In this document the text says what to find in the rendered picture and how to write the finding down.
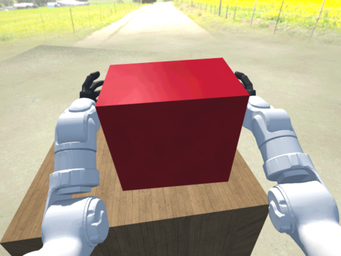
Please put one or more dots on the right robot upper arm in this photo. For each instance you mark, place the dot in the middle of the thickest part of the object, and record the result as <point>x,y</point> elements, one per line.
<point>305,211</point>

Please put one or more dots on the carton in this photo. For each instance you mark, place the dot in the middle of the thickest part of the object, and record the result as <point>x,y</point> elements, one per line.
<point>172,123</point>

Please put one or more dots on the pedestal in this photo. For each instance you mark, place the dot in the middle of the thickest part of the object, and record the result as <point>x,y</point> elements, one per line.
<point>210,219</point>

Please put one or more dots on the left robot upper arm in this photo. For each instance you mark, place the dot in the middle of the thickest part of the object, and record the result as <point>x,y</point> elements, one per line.
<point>73,227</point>

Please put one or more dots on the right robot forearm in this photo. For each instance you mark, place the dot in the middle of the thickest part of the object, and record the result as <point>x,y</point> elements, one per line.
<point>284,160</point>

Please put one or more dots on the left robot forearm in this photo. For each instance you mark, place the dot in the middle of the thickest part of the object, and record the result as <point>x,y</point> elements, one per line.
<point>75,153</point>

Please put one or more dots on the robot right hand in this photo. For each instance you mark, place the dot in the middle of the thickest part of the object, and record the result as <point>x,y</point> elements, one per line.
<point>246,83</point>

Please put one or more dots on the robot left hand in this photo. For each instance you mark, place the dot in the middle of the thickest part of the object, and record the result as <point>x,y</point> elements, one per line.
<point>89,86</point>

